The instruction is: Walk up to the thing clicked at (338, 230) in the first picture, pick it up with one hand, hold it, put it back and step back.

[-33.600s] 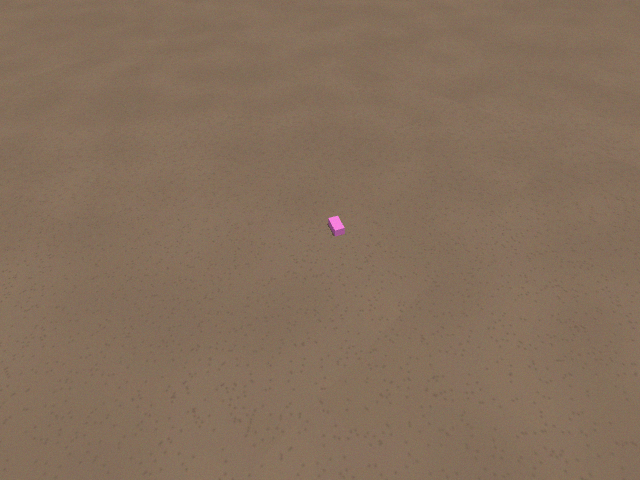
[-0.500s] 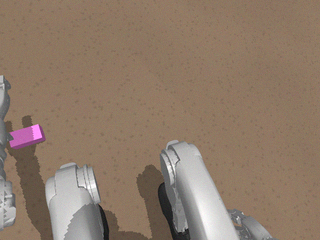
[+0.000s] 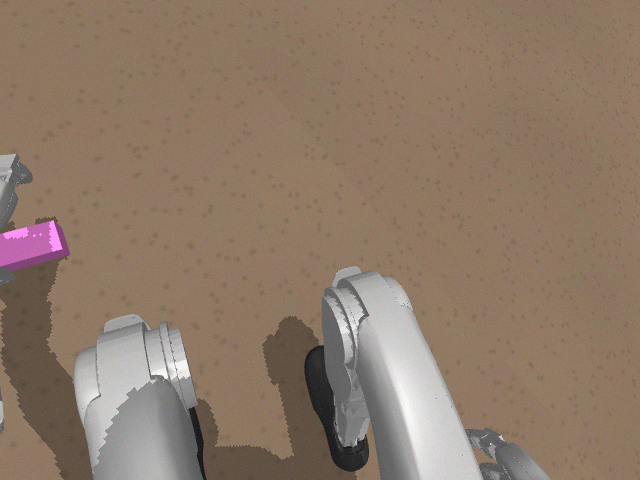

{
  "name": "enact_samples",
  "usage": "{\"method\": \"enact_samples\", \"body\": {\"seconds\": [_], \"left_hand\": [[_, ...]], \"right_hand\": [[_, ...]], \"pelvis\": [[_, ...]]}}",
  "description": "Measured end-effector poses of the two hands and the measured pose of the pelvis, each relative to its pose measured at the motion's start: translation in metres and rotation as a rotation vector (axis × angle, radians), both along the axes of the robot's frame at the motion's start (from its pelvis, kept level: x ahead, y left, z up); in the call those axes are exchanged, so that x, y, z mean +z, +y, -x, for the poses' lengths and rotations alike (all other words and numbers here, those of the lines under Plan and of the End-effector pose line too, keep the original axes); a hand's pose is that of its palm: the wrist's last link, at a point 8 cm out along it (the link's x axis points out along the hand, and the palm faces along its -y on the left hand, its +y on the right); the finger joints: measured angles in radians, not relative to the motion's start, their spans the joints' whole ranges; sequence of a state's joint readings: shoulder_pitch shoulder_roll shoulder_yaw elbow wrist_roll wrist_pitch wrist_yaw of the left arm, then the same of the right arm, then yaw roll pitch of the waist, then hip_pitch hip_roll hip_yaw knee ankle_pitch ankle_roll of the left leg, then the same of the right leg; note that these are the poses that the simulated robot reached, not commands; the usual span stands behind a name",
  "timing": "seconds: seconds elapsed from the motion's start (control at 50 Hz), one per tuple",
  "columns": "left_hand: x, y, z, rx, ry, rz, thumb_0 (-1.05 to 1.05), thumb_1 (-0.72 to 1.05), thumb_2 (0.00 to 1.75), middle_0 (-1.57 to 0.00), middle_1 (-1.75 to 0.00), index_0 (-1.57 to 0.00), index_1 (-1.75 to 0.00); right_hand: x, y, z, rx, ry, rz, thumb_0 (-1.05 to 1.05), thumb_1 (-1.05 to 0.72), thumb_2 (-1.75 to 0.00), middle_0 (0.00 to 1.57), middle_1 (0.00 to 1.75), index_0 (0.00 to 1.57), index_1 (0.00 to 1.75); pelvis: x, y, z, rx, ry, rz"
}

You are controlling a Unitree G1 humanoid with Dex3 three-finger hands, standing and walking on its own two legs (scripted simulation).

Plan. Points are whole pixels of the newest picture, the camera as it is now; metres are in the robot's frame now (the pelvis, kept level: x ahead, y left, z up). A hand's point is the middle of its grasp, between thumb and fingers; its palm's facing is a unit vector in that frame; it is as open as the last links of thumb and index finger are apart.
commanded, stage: home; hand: left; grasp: from above
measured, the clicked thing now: (29, 246) +0.46 +0.33 -0.30
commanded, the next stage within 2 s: none
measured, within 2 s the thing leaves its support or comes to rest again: neither
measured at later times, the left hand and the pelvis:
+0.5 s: hand out of the picture +0.37 +0.29 +0.00, palm faces -0.29 -0.56 -0.77, open 8.5 cm; pelvis +0.01 +0.00 +0.12, yaw +3 degrees
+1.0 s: hand out of the picture +0.26 +0.24 +0.21, palm faces +0.14 -0.94 -0.32, open 7.4 cm; pelvis +0.05 +0.00 +0.30, yaw +8 degrees
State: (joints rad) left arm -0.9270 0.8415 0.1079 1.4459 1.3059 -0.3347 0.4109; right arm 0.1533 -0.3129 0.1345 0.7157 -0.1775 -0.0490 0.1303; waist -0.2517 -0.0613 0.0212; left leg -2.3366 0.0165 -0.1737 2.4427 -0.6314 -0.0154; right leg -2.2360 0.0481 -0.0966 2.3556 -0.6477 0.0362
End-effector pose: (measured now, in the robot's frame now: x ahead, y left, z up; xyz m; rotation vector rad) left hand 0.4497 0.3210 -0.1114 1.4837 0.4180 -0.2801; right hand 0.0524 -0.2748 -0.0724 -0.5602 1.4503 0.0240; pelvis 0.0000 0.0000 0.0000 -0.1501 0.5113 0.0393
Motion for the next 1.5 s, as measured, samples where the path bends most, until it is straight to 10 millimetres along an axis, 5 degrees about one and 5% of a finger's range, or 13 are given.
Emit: {"method": "enact_samples", "body": {"seconds": [0.16, 0.32, 0.54, 0.7, 0.82, 1.0, 1.2, 1.34, 1.5], "left_hand": [[0.018, 0.000, -0.019, 0.107, -0.138, -0.030, 0.00, -0.21, 0.89, -0.24, -0.75, -0.24, -0.75], [0.082, 0.002, 0.003, 0.287, -0.082, 0.078, 0.01, 0.10, 0.86, -0.24, -0.55, -0.23, -0.56], [0.175, -0.008, 0.098, 0.457, 0.002, 0.446, 0.01, 0.71, 0.88, -0.22, -0.35, -0.22, -0.35], [0.234, -0.013, 0.154, 0.636, -0.014, 0.649, 0.01, 0.85, 0.89, -0.22, -0.31, -0.22, -0.31], [0.280, -0.024, 0.185, 0.791, 0.007, 0.803, 0.01, 0.88, 0.89, -0.21, -0.31, -0.22, -0.31], [0.357, -0.040, 0.207, 0.978, 0.026, 0.958, 0.02, 0.89, 0.89, -0.21, -0.31, -0.21, -0.30], [0.437, -0.053, 0.224, 1.054, 0.030, 1.056, 0.02, 0.90, 0.89, -0.20, -0.30, -0.21, -0.30], [0.481, -0.060, 0.241, 1.036, 0.005, 1.072, 0.02, 0.90, 0.89, -0.20, -0.30, -0.21, -0.30], [0.494, -0.063, 0.256, 1.043, 0.009, 1.074, 0.02, 0.90, 0.89, -0.20, -0.30, -0.21, -0.30]], "right_hand": [[-0.013, 0.014, -0.007, -0.045, -0.041, -0.061, 0.00, -0.89, -0.89, 0.20, 0.30, 0.21, 0.30], [0.007, 0.027, -0.030, -0.133, -0.112, -0.171, 0.00, -0.89, -0.89, 0.20, 0.30, 0.21, 0.30], [0.095, 0.025, -0.105, -0.077, -0.311, -0.175, 0.00, -0.90, -0.90, 0.21, 0.30, 0.21, 0.30], [0.168, 0.037, -0.171, -0.011, -0.532, -0.175, 0.00, -0.90, -0.90, 0.20, 0.30, 0.20, 0.30], [0.223, 0.057, -0.199, 0.003, -0.649, -0.212, 0.00, -0.90, -0.90, 0.20, 0.30, 0.20, 0.30], [0.296, 0.076, -0.206, -0.036, -0.707, -0.238, 0.00, -0.90, -0.90, 0.21, 0.30, 0.21, 0.30], [0.367, 0.068, -0.198, -0.088, -0.767, -0.182, 0.01, -0.90, -0.90, 0.21, 0.30, 0.21, 0.30], [0.401, 0.063, -0.205, -0.095, -0.854, -0.169, 0.01, -0.90, -0.90, 0.21, 0.30, 0.21, 0.30], [0.418, 0.068, -0.226, -0.052, -0.944, -0.204, 0.01, -0.90, -0.90, 0.20, 0.30, 0.21, 0.30]], "pelvis": [[-0.002, 0.001, -0.007, -0.001, 0.041, -0.001], [0.042, 0.001, -0.012, 0.015, 0.094, -0.019], [0.131, 0.000, -0.011, 0.041, 0.075, -0.041], [0.185, 0.000, -0.013, 0.067, 0.021, -0.054], [0.231, 0.000, -0.023, 0.084, -0.026, -0.067], [0.302, 0.002, -0.049, 0.107, -0.107, -0.085], [0.366, 0.006, -0.078, 0.124, -0.220, -0.106], [0.390, 0.008, -0.090, 0.131, -0.283, -0.119], [0.397, 0.007, -0.092, 0.139, -0.319, -0.131]]}}
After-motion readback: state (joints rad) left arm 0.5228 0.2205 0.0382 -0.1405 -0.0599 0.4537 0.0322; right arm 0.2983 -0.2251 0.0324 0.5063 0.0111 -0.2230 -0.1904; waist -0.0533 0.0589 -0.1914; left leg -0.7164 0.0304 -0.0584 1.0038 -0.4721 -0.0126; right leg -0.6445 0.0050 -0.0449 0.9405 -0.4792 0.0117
